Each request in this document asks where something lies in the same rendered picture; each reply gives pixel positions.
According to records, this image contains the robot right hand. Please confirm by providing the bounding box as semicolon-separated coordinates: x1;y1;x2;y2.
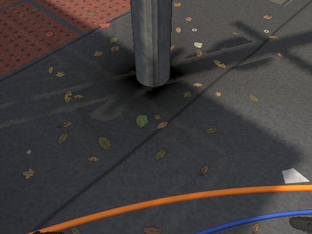
289;216;312;234

